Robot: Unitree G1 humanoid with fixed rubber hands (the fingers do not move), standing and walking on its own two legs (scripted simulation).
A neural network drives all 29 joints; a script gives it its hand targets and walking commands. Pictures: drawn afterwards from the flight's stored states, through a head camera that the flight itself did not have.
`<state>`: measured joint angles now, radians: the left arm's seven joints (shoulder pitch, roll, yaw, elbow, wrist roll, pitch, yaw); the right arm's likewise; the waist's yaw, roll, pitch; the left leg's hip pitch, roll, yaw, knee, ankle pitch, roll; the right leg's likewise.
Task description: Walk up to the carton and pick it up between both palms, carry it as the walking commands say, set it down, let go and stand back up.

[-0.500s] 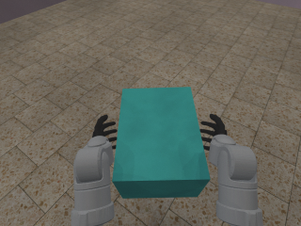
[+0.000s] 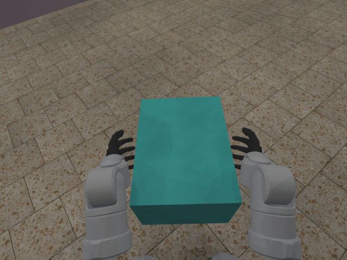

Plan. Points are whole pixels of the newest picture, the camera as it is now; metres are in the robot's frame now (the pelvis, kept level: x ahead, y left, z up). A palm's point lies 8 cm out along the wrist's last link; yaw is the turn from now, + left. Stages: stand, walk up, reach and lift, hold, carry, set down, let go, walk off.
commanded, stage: carry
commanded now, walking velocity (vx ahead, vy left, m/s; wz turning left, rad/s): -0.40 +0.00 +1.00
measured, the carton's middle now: (182, 158) +0.36 -0.03 +0.00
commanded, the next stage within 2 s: none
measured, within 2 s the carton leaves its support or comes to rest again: neither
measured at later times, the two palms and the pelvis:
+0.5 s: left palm out of the picture -0.01 +0.22 +0.08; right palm (199, 259) +0.13 -0.03 +0.07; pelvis -0.21 -0.05 -0.01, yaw +27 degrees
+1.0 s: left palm out of the picture -0.43 +0.17 +0.05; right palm out of the picture -0.17 +0.05 +0.05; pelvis -0.43 -0.15 -0.01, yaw +58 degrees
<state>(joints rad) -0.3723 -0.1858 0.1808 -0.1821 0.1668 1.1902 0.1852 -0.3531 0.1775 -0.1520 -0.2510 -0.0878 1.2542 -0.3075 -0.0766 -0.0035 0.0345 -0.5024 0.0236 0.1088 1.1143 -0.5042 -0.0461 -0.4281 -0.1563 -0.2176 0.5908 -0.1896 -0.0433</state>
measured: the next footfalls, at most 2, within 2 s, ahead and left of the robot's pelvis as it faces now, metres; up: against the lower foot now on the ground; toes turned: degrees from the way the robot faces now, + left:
left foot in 0.14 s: -0.07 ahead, +0.12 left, +0.00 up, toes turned +14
right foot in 0.50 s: -0.14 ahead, -0.16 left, +0.00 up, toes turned +30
